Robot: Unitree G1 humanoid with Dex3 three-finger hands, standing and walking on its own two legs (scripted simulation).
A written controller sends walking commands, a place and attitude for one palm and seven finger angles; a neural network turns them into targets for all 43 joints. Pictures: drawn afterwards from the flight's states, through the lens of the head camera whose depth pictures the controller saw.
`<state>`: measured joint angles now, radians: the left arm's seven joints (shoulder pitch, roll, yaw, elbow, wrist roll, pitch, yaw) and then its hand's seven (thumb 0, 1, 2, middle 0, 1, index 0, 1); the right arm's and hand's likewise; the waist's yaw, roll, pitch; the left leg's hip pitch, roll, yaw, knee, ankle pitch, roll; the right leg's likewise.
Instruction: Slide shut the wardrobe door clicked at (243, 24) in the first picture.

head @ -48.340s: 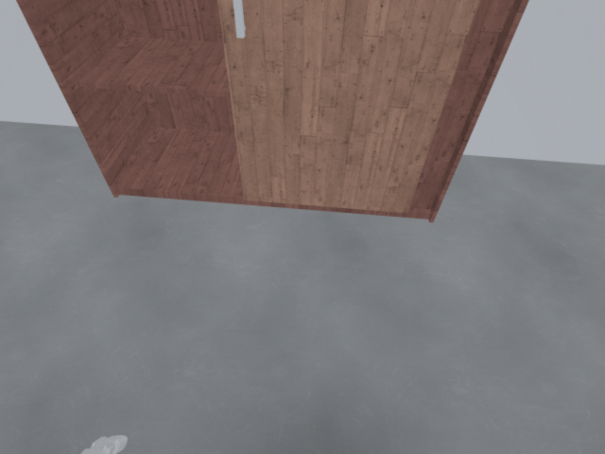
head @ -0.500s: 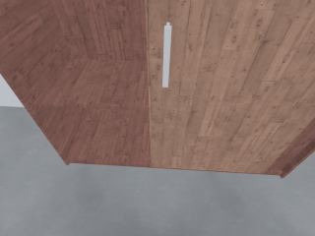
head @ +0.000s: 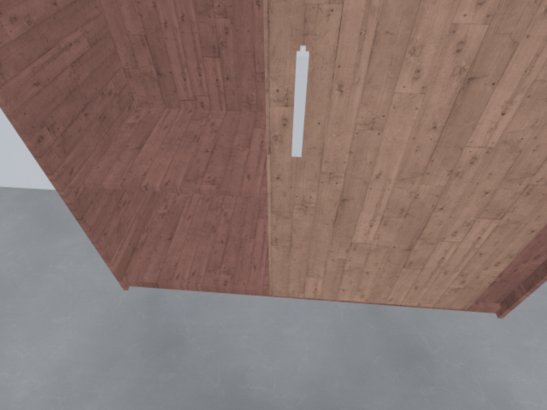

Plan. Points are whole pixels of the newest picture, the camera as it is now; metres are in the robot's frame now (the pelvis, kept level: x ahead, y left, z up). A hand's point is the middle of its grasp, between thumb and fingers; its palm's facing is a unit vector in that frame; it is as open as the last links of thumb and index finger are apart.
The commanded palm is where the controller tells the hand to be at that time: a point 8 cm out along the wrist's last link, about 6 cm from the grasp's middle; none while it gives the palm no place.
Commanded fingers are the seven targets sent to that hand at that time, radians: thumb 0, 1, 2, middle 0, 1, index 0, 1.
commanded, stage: look to check the result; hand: right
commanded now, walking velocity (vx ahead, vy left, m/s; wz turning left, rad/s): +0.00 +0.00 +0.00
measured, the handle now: (299, 104) +0.64 +0.00 +0.13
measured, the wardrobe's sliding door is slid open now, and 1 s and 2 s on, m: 0.59 0.59 0.59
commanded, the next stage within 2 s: take the last steps up to it in 0.50 s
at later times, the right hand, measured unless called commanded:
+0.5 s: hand out of the picture -0.02 -0.16 -0.18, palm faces +0.02 +0.99 -0.16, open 7.4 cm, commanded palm none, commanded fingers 0.00 -0.90 -0.90 0.20 0.30 0.20 0.30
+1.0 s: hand out of the picture +0.00 -0.15 -0.18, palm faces +0.04 +0.98 -0.19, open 7.4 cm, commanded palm none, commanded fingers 0.00 -0.90 -0.90 0.20 0.30 0.20 0.30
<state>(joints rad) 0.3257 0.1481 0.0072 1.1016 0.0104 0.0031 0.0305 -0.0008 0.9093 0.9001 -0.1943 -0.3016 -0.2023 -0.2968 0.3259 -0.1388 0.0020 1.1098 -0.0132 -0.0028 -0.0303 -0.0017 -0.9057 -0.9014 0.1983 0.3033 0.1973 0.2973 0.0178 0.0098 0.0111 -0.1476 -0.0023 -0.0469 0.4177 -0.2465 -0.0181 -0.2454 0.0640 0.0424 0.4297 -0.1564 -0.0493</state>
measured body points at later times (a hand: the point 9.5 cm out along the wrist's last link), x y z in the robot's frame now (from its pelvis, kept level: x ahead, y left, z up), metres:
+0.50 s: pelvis +0.01 +0.00 +0.00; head +0.02 -0.01 +0.45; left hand +0.01 +0.22 -0.16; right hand -0.02 -0.21 -0.16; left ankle -0.01 +0.14 -0.74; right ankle +0.05 -0.08 -0.74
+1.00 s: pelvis +0.05 +0.03 +0.00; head +0.06 +0.02 +0.45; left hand +0.01 +0.26 -0.16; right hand +0.00 -0.20 -0.16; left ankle -0.01 +0.13 -0.74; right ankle +0.04 -0.08 -0.71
